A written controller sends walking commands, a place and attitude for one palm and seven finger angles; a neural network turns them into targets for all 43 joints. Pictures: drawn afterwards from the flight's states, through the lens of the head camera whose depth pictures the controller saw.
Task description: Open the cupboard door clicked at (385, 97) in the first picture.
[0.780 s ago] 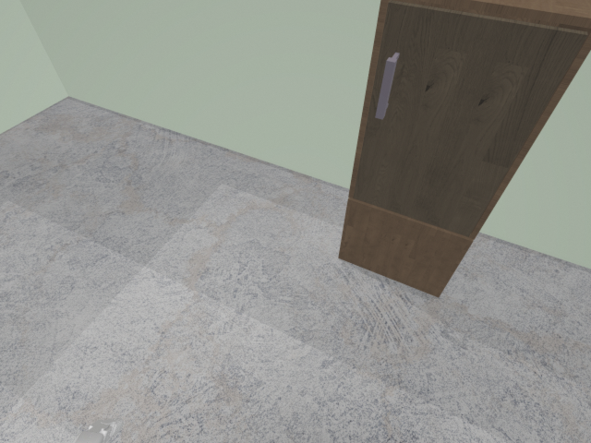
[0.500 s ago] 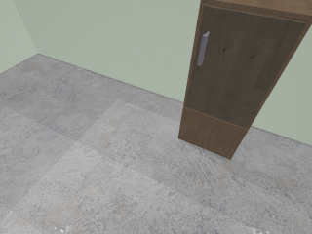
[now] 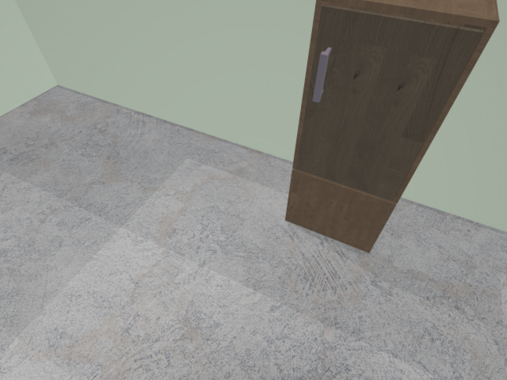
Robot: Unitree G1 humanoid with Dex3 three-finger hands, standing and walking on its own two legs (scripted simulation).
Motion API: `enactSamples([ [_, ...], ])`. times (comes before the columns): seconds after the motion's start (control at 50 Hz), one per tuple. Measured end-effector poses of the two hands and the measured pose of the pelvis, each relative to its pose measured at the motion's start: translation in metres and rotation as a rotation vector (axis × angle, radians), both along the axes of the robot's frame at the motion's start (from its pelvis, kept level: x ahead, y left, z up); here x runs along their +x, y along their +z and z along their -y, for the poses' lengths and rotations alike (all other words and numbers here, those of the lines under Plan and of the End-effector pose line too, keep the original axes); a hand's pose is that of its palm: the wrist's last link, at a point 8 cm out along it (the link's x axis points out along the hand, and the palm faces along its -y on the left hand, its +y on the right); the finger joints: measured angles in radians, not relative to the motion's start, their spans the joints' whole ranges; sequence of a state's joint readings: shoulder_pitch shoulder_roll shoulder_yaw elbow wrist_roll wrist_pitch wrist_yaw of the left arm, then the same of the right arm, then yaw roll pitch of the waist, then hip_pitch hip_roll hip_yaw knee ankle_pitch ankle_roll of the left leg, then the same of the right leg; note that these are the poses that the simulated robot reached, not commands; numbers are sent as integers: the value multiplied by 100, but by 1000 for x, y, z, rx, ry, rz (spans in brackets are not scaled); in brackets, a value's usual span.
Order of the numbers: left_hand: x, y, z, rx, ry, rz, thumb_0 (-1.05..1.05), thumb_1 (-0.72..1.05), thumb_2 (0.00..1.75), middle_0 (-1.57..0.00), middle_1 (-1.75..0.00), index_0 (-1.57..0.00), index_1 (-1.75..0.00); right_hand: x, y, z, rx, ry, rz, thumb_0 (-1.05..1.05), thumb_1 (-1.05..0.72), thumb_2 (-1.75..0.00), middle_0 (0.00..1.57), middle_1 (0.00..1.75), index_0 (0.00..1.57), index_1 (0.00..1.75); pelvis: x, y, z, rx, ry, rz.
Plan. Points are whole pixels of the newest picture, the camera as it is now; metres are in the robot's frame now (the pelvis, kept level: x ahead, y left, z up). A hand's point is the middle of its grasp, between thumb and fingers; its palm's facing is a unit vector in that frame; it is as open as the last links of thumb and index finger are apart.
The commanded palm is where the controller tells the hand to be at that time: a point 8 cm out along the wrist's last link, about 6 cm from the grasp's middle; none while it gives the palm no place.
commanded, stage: stand and wait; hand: left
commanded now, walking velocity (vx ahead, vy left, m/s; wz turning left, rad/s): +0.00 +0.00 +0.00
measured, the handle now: (322, 75) +0.91 -0.15 +0.04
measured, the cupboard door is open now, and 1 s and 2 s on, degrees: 0 0 0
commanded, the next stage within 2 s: look at it before walking up in 0.12 s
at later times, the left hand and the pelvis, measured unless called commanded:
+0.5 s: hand out of the picture +0.08 +0.25 -0.15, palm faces -0.04 -0.94 -0.33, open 7.4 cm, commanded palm none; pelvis +0.00 +0.00 +0.00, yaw +0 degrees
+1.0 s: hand out of the picture +0.08 +0.24 -0.16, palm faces -0.04 -0.94 -0.34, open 7.4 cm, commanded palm none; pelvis +0.00 +0.00 +0.00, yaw -2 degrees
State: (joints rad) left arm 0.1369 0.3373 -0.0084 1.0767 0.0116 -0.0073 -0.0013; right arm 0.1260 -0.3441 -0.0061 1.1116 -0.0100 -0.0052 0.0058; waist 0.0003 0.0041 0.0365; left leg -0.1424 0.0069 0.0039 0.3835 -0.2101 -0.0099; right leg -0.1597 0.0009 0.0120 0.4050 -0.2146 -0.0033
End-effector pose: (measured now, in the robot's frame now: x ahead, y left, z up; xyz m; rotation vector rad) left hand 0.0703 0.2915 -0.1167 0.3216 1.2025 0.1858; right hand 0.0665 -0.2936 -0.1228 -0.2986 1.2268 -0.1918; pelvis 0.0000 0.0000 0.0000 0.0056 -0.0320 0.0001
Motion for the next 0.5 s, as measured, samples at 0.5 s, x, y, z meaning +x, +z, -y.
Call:
enactSamples([
  [0.5,3,-1,1,-7,-6,-3,0,90,90,-20,-30,-20,-30,3,2,-3,3,-2,6,1,-91,-89,20,30,20,30,1,1,-1,0,-5,-8],
])
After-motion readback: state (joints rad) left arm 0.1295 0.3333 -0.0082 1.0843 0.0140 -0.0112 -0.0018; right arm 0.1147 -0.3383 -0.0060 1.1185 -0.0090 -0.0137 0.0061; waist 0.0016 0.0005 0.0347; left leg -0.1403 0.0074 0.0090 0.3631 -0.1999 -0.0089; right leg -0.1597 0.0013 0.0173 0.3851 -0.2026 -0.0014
